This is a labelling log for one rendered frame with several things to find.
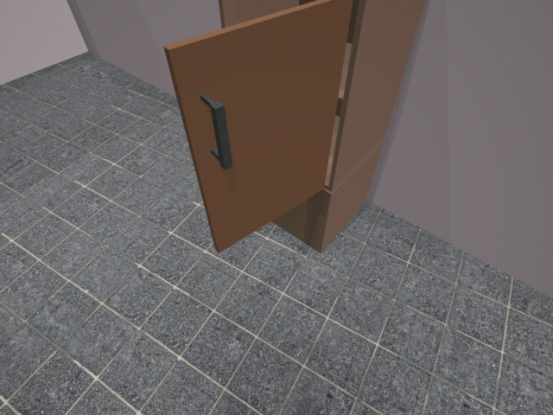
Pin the cupboard door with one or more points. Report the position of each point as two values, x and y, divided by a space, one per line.
278 77

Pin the handle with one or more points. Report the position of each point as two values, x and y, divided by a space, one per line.
223 154

